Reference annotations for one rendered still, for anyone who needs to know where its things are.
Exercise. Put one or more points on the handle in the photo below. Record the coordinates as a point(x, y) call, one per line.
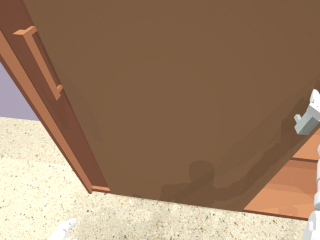
point(37, 63)
point(305, 124)

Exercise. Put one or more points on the wardrobe door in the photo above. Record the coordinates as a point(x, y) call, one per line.
point(186, 101)
point(14, 16)

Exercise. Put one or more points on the robot right hand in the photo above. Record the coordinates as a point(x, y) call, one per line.
point(314, 106)

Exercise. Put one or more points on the robot left hand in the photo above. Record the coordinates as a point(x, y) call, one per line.
point(63, 229)

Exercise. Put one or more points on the right robot upper arm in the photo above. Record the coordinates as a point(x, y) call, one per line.
point(312, 230)

